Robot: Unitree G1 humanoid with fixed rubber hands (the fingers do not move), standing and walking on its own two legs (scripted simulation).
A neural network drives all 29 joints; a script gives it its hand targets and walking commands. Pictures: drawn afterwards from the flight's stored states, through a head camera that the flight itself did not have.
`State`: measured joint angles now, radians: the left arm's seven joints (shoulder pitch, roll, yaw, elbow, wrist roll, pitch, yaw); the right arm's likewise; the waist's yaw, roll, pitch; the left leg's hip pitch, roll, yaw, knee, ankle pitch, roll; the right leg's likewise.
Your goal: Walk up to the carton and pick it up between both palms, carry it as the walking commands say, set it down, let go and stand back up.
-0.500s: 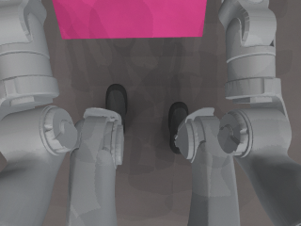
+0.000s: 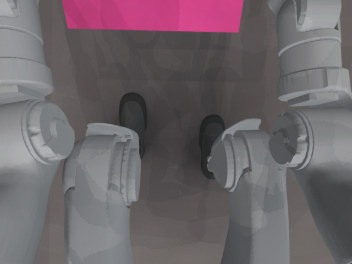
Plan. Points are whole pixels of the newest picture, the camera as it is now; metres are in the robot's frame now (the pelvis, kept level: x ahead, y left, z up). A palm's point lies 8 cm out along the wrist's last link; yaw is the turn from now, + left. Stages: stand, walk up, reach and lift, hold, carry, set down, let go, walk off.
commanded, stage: set down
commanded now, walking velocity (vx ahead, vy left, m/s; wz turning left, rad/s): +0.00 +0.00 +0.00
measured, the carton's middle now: out of the picture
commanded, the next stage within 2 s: none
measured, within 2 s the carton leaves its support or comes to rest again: rests again in 0.98 s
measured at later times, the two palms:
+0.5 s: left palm out of the picture +0.55 +0.23 -0.23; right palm out of the picture +0.56 -0.12 -0.23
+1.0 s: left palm out of the picture +0.55 +0.24 -0.23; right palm out of the picture +0.56 -0.12 -0.24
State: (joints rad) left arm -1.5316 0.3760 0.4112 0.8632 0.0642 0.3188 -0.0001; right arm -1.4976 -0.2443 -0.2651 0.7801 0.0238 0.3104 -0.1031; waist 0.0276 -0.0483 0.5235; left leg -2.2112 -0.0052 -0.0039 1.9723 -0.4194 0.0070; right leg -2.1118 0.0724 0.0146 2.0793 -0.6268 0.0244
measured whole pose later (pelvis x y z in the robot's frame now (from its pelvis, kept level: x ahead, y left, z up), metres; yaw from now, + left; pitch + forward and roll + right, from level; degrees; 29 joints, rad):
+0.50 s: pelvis +0.01 +0.00 -0.02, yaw -1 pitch +37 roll -1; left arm -1.53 0.41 0.41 0.94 0.05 0.26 -0.02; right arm -1.50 -0.26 -0.17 0.85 0.10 0.26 -0.13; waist 0.04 -0.03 0.52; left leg -2.24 0.01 0.00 2.05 -0.46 0.01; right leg -2.14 0.09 0.01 2.15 -0.66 0.02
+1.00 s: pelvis +0.01 +0.00 -0.02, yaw -1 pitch +37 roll +0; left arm -1.53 0.44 0.41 0.98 0.05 0.23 -0.05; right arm -1.51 -0.26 -0.17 0.86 0.07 0.24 -0.08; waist 0.04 -0.03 0.52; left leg -2.25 0.03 0.00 2.07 -0.48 0.01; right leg -2.16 0.10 0.01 2.17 -0.67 0.02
